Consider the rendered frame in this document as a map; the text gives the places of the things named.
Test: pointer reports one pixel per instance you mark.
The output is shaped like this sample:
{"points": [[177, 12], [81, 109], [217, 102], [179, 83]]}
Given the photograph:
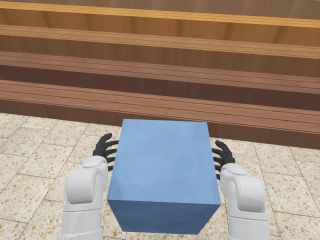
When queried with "left robot forearm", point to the left robot forearm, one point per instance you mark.
{"points": [[83, 201]]}

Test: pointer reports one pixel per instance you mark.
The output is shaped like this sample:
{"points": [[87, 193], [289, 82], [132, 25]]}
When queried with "right robot hand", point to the right robot hand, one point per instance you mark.
{"points": [[226, 156]]}

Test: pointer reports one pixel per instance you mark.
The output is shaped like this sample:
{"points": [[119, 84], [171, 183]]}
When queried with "left robot hand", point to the left robot hand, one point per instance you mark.
{"points": [[102, 145]]}

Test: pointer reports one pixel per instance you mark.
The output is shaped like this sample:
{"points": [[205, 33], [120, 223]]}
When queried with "carton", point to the carton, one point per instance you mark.
{"points": [[163, 178]]}

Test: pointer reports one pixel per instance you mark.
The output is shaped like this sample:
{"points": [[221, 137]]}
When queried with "right robot forearm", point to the right robot forearm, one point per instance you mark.
{"points": [[246, 204]]}

